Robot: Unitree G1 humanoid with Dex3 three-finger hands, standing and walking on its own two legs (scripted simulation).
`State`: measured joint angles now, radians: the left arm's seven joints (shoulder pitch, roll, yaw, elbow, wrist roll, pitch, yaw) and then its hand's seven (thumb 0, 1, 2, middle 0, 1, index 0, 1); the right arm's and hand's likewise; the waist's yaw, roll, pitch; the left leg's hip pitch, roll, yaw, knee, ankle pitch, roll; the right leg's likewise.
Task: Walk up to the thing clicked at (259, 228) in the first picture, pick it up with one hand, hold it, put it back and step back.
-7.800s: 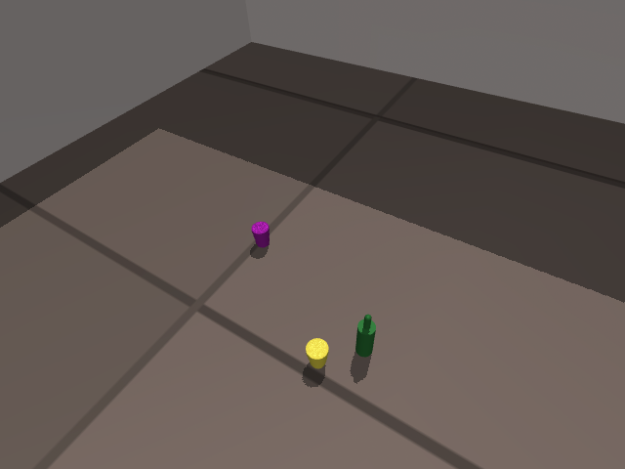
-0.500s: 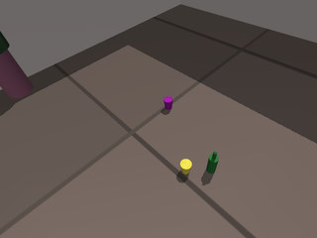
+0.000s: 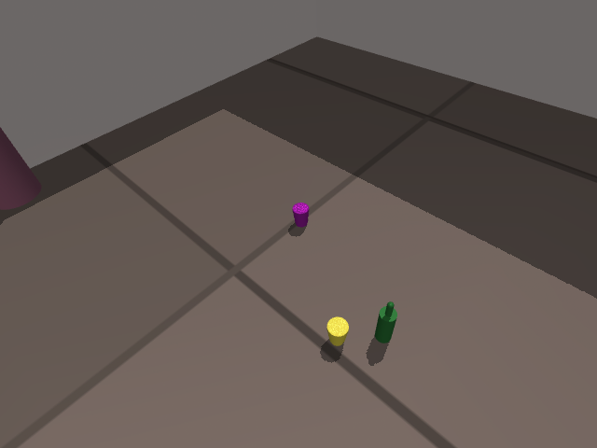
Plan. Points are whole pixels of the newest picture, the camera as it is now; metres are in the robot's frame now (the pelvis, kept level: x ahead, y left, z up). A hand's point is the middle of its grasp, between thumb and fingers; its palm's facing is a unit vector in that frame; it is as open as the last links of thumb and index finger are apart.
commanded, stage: stand
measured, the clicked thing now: (301, 215) +1.27 +0.08 -0.73
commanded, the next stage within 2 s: none
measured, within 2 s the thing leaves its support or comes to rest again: neither
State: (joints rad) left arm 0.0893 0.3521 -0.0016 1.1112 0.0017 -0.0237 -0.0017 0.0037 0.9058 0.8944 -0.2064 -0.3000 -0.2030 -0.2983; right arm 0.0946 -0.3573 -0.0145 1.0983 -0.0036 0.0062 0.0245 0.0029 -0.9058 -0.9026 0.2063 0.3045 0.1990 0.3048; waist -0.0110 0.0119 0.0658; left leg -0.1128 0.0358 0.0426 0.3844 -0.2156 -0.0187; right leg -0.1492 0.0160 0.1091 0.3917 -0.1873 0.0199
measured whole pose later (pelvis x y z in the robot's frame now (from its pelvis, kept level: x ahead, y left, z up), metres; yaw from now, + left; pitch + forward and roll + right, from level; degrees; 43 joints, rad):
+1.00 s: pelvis +0.01 +0.00 +0.00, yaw +2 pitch -2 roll +0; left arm 0.11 0.35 -0.01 1.13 0.01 -0.01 0.00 0.00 0.91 0.89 -0.21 -0.30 -0.20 -0.30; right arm 0.10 -0.35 -0.01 1.14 -0.01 0.00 0.01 0.00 -0.91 -0.90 0.21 0.30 0.20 0.30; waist -0.01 0.01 0.05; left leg -0.10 0.03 0.00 0.32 -0.19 -0.03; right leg -0.12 0.01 0.07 0.33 -0.18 0.01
